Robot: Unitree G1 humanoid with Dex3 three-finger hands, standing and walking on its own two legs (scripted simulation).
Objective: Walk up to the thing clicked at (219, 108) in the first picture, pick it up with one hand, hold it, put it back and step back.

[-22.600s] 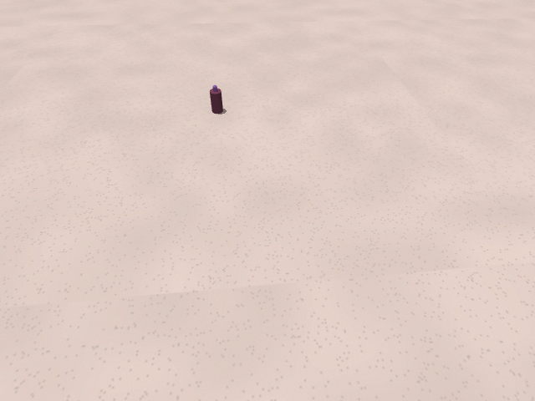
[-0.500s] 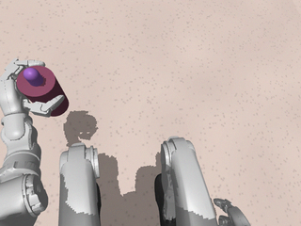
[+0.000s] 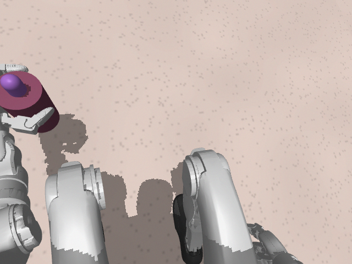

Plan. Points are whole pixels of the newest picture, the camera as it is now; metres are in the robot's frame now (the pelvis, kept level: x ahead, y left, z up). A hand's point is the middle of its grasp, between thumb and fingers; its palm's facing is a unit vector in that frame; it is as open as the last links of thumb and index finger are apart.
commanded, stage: crouch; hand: left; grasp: from the side
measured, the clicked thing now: (28, 102) +0.46 +0.27 -0.09
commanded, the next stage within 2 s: lower in 0.08 s
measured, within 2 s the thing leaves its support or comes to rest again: rests again in 1.22 s
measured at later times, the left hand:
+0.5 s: hand (34, 111) +0.46 +0.27 -0.14, palm faces +0.29 -0.96 -0.06, open 10.7 cm
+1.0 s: hand (41, 113) +0.47 +0.27 -0.18, palm faces +0.29 -0.96 -0.06, open 10.7 cm
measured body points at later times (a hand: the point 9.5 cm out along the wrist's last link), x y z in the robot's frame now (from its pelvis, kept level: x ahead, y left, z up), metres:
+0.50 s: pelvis +0.00 +0.01 -0.02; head +0.24 +0.11 +0.35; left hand +0.43 +0.32 -0.13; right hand +0.11 -0.27 -0.10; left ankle +0.08 +0.15 -0.28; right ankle +0.10 -0.13 -0.28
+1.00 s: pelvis -0.01 +0.02 -0.03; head +0.25 +0.15 +0.32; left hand +0.44 +0.32 -0.17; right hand +0.11 -0.26 -0.08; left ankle +0.08 +0.15 -0.28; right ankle +0.10 -0.13 -0.28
